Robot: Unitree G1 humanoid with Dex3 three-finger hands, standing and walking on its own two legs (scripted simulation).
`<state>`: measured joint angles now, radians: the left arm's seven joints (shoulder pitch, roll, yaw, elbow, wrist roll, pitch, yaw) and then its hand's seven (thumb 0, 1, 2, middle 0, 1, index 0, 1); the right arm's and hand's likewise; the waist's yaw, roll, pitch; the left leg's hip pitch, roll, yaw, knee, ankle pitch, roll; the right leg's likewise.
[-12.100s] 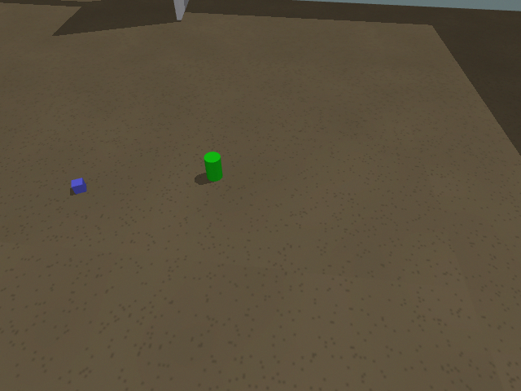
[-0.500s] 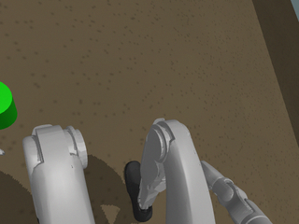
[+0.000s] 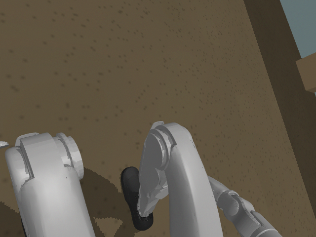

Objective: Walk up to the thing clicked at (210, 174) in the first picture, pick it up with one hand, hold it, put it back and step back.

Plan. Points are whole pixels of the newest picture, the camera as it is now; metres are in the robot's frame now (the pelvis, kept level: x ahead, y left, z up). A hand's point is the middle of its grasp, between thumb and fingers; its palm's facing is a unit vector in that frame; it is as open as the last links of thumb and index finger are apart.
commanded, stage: close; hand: left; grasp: from the side
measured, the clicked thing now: out of the picture +0.40 +0.32 -0.20
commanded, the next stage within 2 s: settle in 0.56 s
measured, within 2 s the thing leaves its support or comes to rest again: leaves its support in 0.98 s
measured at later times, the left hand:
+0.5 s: hand out of the picture +0.39 +0.32 -0.17, palm faces +0.45 -0.89 -0.01, open 11.5 cm
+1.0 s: hand out of the picture +0.39 +0.32 -0.16, palm faces +0.44 -0.90 +0.00, open 11.8 cm
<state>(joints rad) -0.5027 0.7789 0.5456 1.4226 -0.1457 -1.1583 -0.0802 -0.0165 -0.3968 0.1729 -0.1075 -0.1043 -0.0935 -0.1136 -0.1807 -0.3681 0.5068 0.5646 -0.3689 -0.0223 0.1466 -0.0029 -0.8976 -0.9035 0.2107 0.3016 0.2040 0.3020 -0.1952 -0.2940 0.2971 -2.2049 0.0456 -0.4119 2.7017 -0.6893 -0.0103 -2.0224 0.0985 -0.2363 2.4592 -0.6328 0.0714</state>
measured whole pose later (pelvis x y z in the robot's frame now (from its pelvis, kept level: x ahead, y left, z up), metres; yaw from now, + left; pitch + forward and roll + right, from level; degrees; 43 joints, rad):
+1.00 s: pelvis +0.00 +0.00 +0.01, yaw +0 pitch +9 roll -18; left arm -0.54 0.79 0.53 1.30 -0.08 -1.06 0.01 0.00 -0.46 0.92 -0.58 -0.93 -0.56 -0.93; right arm -0.16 -0.35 0.49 0.56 -0.36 0.03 0.15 0.00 -0.90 -0.91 0.21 0.30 0.20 0.30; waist -0.18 -0.30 0.30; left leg -2.20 0.05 -0.42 2.68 -0.70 -0.01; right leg -2.01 0.10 -0.25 2.43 -0.64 0.07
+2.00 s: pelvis +0.03 -0.02 +0.07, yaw +9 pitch +29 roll -7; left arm -0.46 0.45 0.49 0.79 -0.18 -0.63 -0.22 0.00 -0.56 1.05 -0.60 -0.95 -0.59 -0.95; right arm 0.02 -0.29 0.07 0.68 -0.10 0.05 0.07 0.00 -0.90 -0.90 0.21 0.30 0.20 0.30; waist -0.08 -0.03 -0.06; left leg -2.22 0.06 -0.17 2.39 -0.69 -0.04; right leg -2.13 0.01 -0.09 2.33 -0.72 0.02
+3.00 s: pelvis +0.03 -0.02 +0.12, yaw +12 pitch +31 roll -4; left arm -0.48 0.38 0.47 0.78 -0.15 -0.58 -0.24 0.00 -0.61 1.10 -0.61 -0.96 -0.59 -0.96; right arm 0.08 -0.26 0.01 0.71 -0.07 0.01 0.04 0.00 -0.93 -0.91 0.21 0.30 0.20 0.30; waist -0.07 -0.01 -0.13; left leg -2.11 0.06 -0.11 2.23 -0.67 -0.03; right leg -2.03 -0.01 -0.04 2.20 -0.71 0.01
